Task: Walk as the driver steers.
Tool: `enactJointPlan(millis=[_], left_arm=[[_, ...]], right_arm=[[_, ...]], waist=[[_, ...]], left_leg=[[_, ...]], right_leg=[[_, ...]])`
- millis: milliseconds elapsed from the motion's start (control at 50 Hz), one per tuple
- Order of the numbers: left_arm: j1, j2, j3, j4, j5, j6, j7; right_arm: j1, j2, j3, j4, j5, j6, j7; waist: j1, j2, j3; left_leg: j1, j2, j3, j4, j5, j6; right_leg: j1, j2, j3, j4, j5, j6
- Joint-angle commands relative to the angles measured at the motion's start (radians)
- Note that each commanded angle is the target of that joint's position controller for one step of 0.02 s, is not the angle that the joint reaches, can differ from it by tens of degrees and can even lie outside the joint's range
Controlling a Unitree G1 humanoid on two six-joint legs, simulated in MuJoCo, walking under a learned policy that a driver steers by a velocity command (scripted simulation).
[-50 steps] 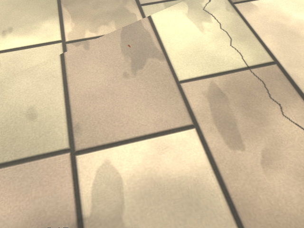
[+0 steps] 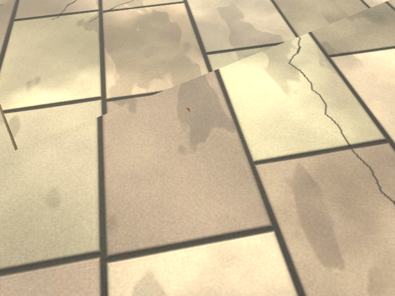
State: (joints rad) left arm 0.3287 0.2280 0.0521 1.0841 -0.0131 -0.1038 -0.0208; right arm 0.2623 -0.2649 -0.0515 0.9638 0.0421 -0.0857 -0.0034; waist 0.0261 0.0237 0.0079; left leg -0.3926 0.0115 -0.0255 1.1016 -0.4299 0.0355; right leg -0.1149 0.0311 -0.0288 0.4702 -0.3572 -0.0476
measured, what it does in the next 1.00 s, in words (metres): walks ahead: left foot, then right foot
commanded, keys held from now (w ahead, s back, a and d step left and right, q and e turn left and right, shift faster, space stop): w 0.08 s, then no key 0.54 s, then w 0.38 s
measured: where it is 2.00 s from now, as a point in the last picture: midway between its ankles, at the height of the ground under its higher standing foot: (203, 219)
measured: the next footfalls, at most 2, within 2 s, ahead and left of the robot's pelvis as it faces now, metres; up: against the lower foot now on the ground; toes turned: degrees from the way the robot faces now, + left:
left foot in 0.28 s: +0.33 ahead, +0.16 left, +0.00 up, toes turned +2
right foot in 0.62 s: +0.27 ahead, -0.10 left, +0.00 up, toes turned +0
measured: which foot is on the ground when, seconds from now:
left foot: up 0.00-0.26, down 0.28-1.00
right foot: down 0.00-0.28, up 0.30-0.60, down 0.62-0.94, up 0.96-1.00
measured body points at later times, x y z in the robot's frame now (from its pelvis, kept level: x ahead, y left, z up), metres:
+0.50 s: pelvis +0.18 +0.05 +0.00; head +0.21 +0.05 +0.45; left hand +0.23 +0.31 -0.15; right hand +0.30 -0.20 -0.13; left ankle +0.28 +0.12 -0.74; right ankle +0.16 -0.10 -0.69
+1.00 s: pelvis +0.30 +0.07 +0.00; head +0.31 +0.08 +0.45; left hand +0.30 +0.34 -0.15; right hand +0.38 -0.21 -0.12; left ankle +0.29 +0.16 -0.74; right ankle +0.23 -0.08 -0.69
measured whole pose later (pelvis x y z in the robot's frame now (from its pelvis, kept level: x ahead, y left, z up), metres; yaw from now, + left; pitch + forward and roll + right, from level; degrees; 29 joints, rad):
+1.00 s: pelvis +0.30 +0.07 +0.00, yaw +0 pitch +2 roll +0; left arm 0.34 0.25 0.07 1.05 -0.03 -0.07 0.02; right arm 0.20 -0.26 -0.06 1.01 0.02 -0.09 0.00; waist 0.01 -0.03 -0.03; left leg -0.26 -0.02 0.06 0.51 -0.28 0.05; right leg -0.32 -0.04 0.03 0.86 -0.43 -0.02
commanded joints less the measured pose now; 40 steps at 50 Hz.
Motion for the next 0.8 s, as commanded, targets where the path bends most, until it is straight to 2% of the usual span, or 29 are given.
enactJointPlan(millis=[20,60,120,140,160,200,240,260,280,300,320,340,360,380,400,440,480,520,560,600,620,640,660,680,720,740,760,780,800], left_arm=[[0.097,0.082,-0.004,-0.008,0.004,-0.001,0.000],[0.108,0.080,-0.011,-0.013,0.006,0.016,0.013],[0.066,0.129,-0.011,-0.041,0.018,0.027,0.040],[0.090,0.145,-0.009,-0.036,0.021,0.029,0.044],[0.121,0.160,-0.005,-0.026,0.019,0.030,0.046],[0.120,0.165,-0.001,-0.017,0.005,0.030,0.048],[0.075,0.167,0.004,-0.027,0.004,0.033,0.051],[0.048,0.163,0.004,-0.036,0.006,0.040,0.051],[0.060,0.153,0.001,-0.041,0.012,0.044,0.047],[0.160,0.084,-0.018,-0.048,0.046,0.043,0.041],[0.304,-0.003,-0.041,-0.008,0.018,0.042,0.035],[0.260,0.085,-0.016,0.002,-0.001,0.044,0.030],[0.148,0.101,-0.008,-0.033,-0.015,0.051,0.034],[0.089,0.097,-0.005,-0.044,-0.009,0.064,0.046],[0.077,0.089,0.000,-0.049,0.001,0.080,0.058],[0.092,0.065,0.001,-0.052,0.011,0.102,0.070],[0.077,0.048,-0.003,-0.061,0.016,0.110,0.081],[0.032,0.058,-0.003,-0.074,0.022,0.119,0.081],[0.023,0.070,0.001,-0.070,0.026,0.126,0.073],[0.013,0.067,0.002,-0.065,0.043,0.128,0.065],[-0.003,0.074,-0.001,-0.075,0.048,0.126,0.066],[-0.015,0.137,0.011,-0.076,0.037,0.122,0.071],[-0.018,0.167,0.023,-0.063,0.020,0.115,0.072],[-0.019,0.163,0.026,-0.064,0.015,0.104,0.073],[-0.020,0.181,0.040,-0.064,0.009,0.077,0.070],[-0.010,0.179,0.046,-0.062,0.002,0.062,0.072],[0.018,0.159,0.044,-0.057,0.001,0.049,0.072],[0.028,0.156,0.043,-0.054,-0.005,0.037,0.070],[0.020,0.148,0.043,-0.058,-0.014,0.031,0.068]], right_arm=[[-0.166,-0.078,-0.020,-0.116,-0.008,-0.034,0.017],[-0.186,-0.038,-0.011,-0.127,-0.015,-0.023,0.031],[-0.322,0.011,0.015,-0.183,-0.022,-0.016,0.033],[-0.350,0.012,0.018,-0.193,-0.024,-0.015,0.033],[-0.357,-0.003,0.015,-0.198,-0.022,-0.013,0.034],[-0.335,-0.044,0.004,-0.200,-0.015,-0.006,0.036],[-0.218,-0.100,-0.019,-0.163,-0.025,-0.005,0.032],[-0.102,-0.124,-0.035,-0.119,-0.032,-0.004,0.029],[-0.024,-0.154,-0.046,-0.093,-0.041,-0.002,0.022],[0.049,-0.221,-0.053,-0.078,-0.069,0.003,0.017],[0.068,-0.194,-0.034,-0.069,-0.077,0.010,0.028],[0.001,-0.145,-0.024,-0.081,-0.049,0.015,0.036],[-0.125,-0.113,-0.012,-0.101,-0.033,0.016,0.035],[-0.199,-0.069,0.005,-0.109,-0.036,0.014,0.034],[-0.242,-0.051,0.012,-0.109,-0.047,0.012,0.034],[-0.264,-0.054,0.012,-0.090,-0.073,0.012,0.034],[-0.252,-0.065,0.012,-0.076,-0.081,0.012,0.023],[-0.237,-0.089,0.007,-0.069,-0.070,0.020,0.009],[-0.251,-0.103,0.006,-0.066,-0.053,0.035,-0.003],[-0.232,-0.072,0.017,-0.049,-0.043,0.045,-0.008],[-0.199,-0.056,0.024,-0.033,-0.045,0.047,-0.007],[-0.163,-0.080,0.013,-0.028,-0.044,0.055,-0.012],[-0.167,-0.089,0.009,-0.034,-0.043,0.060,-0.021],[-0.165,-0.089,0.007,-0.037,-0.039,0.057,-0.025],[-0.164,-0.060,0.004,-0.033,-0.032,0.041,-0.024],[-0.158,-0.070,-0.004,-0.027,-0.033,0.031,-0.016],[-0.167,-0.075,-0.010,-0.027,-0.029,0.022,-0.008],[-0.169,-0.059,-0.009,-0.031,-0.020,0.014,-0.001],[-0.188,-0.044,-0.005,-0.039,-0.013,0.004,0.005]], waist=[[0.031,-0.085,0.070],[0.026,-0.100,0.070],[0.033,-0.092,0.129],[0.041,-0.109,0.124],[0.042,-0.130,0.110],[0.008,-0.157,0.084],[-0.069,-0.166,0.008],[-0.129,-0.149,-0.056],[-0.163,-0.109,-0.109],[-0.121,0.095,-0.243],[-0.072,0.267,-0.438],[-0.073,0.132,-0.374],[-0.050,0.085,-0.188],[-0.027,0.015,-0.105],[-0.002,0.018,-0.066],[0.032,0.071,-0.052],[0.035,0.088,-0.069],[0.018,0.085,-0.097],[0.034,0.080,-0.084],[0.042,0.057,-0.032],[0.034,0.025,0.012],[-0.006,-0.035,0.050],[-0.012,-0.116,0.070],[-0.005,-0.174,0.066],[0.000,-0.279,0.060],[0.007,-0.272,0.059],[0.018,-0.236,0.054],[0.013,-0.211,0.056],[0.011,-0.186,0.060]], left_leg=[[-0.492,0.098,-0.014,0.051,0.125,0.020],[-0.427,0.100,0.029,-0.052,0.200,-0.010],[-0.254,0.046,0.096,-0.352,0.336,-0.043],[-0.176,0.017,0.118,-0.429,0.381,-0.045],[-0.118,-0.003,0.125,-0.470,0.418,-0.042],[-0.040,-0.010,0.082,-0.533,0.483,-0.013],[0.085,-0.036,0.062,-0.561,0.497,0.028],[0.206,-0.052,0.065,-0.586,0.526,0.052],[0.353,-0.004,0.037,-0.608,0.685,0.074],[0.650,0.209,-0.168,-0.507,1.079,0.162],[0.768,0.423,-0.502,-0.618,1.126,0.342],[0.591,0.370,-0.490,-0.709,0.866,0.314],[0.422,0.325,-0.362,-0.756,0.687,0.268],[0.275,0.275,-0.276,-0.802,0.595,0.228],[0.153,0.240,-0.210,-0.833,0.529,0.201],[0.014,0.183,-0.133,-0.870,0.461,0.178],[-0.004,0.176,-0.113,-0.876,0.432,0.197],[0.004,0.186,-0.137,-0.895,0.235,0.198],[-0.052,0.177,-0.144,-0.917,-0.002,0.168],[-0.113,0.142,-0.130,-0.920,-0.170,0.103],[-0.115,0.116,-0.116,-0.901,-0.202,0.059],[-0.079,0.058,-0.061,-0.865,-0.190,0.027],[-0.003,0.005,0.005,-0.790,-0.163,0.012],[0.040,-0.019,0.038,-0.691,-0.145,0.008],[-0.009,-0.079,0.115,-0.465,0.009,0.000],[-0.080,-0.052,0.082,-0.368,0.044,0.013],[-0.166,-0.023,0.046,-0.289,0.000,0.025],[-0.229,0.007,0.019,-0.269,-0.026,0.036],[-0.247,0.026,0.013,-0.326,-0.027,0.042]], right_leg=[[0.311,-0.295,0.318,-0.243,0.449,-0.154],[0.243,-0.257,0.234,-0.285,0.491,-0.146],[0.044,-0.190,0.111,-0.326,0.600,-0.122],[0.009,-0.179,0.090,-0.325,0.656,-0.115],[0.007,-0.188,0.086,-0.319,0.696,-0.112],[0.043,-0.212,0.080,-0.280,0.766,-0.090],[0.102,-0.219,0.076,-0.159,0.904,-0.053],[0.109,-0.195,0.064,-0.034,0.943,-0.029],[0.043,-0.151,0.048,0.125,0.842,0.005],[-0.186,-0.064,0.026,0.427,0.351,0.040],[-0.312,0.066,0.095,0.747,-0.342,0.077],[-0.303,0.021,0.179,0.835,-0.320,0.076],[-0.374,-0.021,0.119,0.833,-0.258,0.076],[-0.358,-0.063,0.097,0.783,-0.192,0.081],[-0.300,-0.095,0.101,0.709,-0.142,0.083],[-0.175,-0.104,0.081,0.568,-0.100,0.082],[-0.137,-0.100,0.068,0.407,-0.107,0.086],[-0.098,-0.101,0.063,0.285,-0.031,0.082],[-0.016,-0.083,0.039,0.174,0.113,0.070],[0.039,-0.077,0.031,0.084,0.148,0.044],[0.018,-0.110,0.070,-0.009,0.146,0.024],[-0.088,-0.122,0.091,-0.055,-0.050,-0.005],[-0.208,-0.108,0.104,-0.099,-0.263,-0.028],[-0.250,-0.133,0.151,-0.174,-0.365,-0.048],[-0.182,-0.244,0.326,-0.301,-0.389,-0.094],[-0.121,-0.307,0.401,-0.316,-0.340,-0.131],[-0.053,-0.340,0.437,-0.317,-0.282,-0.157],[0.001,-0.355,0.448,-0.302,-0.243,-0.167],[0.032,-0.343,0.423,-0.294,-0.202,-0.156]])
Velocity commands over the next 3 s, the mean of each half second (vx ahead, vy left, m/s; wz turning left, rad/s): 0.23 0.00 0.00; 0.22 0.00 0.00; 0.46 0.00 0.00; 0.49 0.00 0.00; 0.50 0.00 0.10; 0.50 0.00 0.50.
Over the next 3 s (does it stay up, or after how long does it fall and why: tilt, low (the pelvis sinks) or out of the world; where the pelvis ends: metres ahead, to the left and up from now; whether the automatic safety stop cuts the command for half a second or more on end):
stays up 1.37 0.12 -0.01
